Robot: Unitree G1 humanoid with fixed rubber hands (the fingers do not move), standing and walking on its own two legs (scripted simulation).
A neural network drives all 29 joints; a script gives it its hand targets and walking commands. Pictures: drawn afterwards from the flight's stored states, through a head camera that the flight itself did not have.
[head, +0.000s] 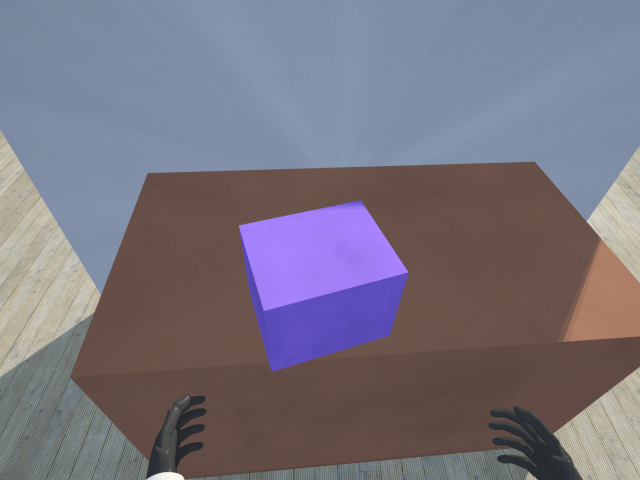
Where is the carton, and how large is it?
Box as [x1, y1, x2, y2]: [239, 200, 408, 371]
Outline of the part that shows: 360,200 239,225 249,291 271,371 389,335 408,272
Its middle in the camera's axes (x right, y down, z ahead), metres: +0.00 +0.08 +0.67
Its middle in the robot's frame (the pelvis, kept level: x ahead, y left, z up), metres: +0.45 +0.01 -0.05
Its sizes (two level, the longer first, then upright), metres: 0.220 0.177 0.177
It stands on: a pedestal, 0.64 m high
